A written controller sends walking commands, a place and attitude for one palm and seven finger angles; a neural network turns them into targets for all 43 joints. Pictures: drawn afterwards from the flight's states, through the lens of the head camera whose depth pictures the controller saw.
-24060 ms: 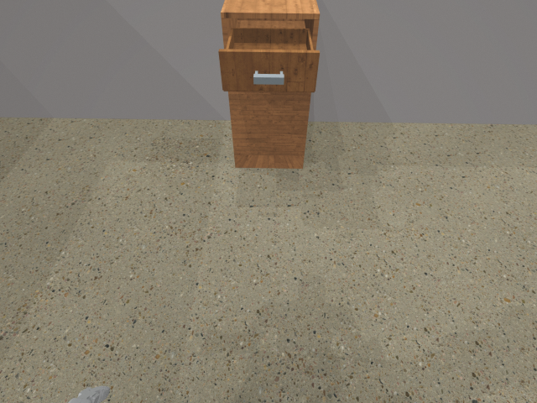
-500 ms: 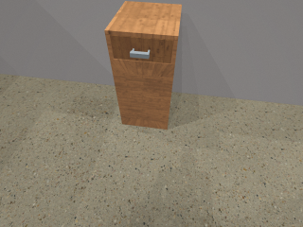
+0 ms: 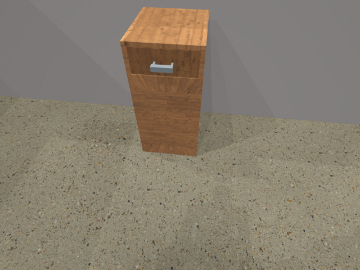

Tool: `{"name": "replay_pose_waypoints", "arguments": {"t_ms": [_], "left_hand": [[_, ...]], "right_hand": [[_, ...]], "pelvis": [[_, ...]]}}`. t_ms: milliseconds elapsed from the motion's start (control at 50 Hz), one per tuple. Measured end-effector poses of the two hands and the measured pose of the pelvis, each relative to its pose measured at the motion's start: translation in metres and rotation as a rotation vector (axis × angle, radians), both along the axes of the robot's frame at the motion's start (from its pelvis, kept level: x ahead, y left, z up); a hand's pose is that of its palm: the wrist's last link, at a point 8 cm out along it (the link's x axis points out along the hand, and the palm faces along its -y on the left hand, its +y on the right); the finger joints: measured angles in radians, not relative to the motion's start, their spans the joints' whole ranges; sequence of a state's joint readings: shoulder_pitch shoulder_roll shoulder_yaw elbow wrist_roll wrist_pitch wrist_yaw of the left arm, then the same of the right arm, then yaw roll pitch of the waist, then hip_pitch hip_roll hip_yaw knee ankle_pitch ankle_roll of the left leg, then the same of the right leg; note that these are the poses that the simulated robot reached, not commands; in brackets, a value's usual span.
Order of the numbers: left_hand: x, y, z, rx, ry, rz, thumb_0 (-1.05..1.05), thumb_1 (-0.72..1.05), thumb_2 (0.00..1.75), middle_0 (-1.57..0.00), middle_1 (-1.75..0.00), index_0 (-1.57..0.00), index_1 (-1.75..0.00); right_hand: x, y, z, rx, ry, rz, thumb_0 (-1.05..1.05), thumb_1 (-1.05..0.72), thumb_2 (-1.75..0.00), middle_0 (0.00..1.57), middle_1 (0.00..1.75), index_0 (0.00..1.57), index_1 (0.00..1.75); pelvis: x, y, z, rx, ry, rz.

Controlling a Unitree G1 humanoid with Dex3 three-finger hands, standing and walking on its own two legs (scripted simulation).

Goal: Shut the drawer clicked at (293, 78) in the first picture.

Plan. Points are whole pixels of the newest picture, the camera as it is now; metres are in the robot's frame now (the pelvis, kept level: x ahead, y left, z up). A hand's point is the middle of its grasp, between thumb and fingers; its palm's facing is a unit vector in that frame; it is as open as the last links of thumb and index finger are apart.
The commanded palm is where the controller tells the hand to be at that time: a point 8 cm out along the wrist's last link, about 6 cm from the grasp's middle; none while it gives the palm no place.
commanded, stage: look to check the result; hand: left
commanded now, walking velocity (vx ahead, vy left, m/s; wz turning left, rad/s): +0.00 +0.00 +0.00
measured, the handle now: (162, 66) +0.96 +0.14 -0.06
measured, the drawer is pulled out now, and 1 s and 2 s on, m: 0.00 0.00 0.00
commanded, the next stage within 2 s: stand and wait in 0.56 s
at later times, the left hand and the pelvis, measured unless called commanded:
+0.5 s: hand out of the picture +0.03 +0.18 -0.17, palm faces +0.04 -0.98 -0.20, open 7.4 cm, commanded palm none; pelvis +0.02 +0.01 +0.00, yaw +0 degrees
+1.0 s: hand out of the picture +0.05 +0.19 -0.17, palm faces +0.02 -0.98 -0.21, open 7.4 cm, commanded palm none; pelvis +0.04 +0.01 +0.00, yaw +0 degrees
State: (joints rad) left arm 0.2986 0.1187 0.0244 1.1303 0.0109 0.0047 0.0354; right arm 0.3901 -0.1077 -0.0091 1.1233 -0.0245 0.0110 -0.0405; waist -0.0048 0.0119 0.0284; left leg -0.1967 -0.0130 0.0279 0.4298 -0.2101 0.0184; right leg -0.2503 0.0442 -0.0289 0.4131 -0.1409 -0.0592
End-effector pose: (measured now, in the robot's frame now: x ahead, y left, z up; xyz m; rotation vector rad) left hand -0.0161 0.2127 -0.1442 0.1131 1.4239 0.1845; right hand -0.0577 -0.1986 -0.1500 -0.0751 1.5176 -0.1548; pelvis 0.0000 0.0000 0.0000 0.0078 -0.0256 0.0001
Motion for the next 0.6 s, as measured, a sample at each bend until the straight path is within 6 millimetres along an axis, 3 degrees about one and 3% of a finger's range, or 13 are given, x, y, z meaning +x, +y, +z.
{"name": "replay_pose_waypoints", "arguments": {"t_ms": [160,600], "left_hand": [[0.008,0.002,0.000,0.001,0.000,-0.007,0.00,0.91,0.90,-0.20,-0.30,-0.19,-0.30],[0.044,0.018,0.003,0.020,-0.041,-0.033,0.00,0.91,0.90,-0.20,-0.30,-0.19,-0.30]], "right_hand": [[0.005,-0.002,0.001,-0.008,-0.001,-0.003,0.00,-0.91,-0.90,0.20,0.30,0.20,0.30],[0.062,-0.005,0.002,-0.031,-0.092,0.027,0.00,-0.91,-0.90,0.20,0.30,0.20,0.30]], "pelvis": [[0.004,0.001,0.000,0.000,0.002,-0.002],[0.021,0.008,0.003,-0.005,-0.001,-0.005]]}}
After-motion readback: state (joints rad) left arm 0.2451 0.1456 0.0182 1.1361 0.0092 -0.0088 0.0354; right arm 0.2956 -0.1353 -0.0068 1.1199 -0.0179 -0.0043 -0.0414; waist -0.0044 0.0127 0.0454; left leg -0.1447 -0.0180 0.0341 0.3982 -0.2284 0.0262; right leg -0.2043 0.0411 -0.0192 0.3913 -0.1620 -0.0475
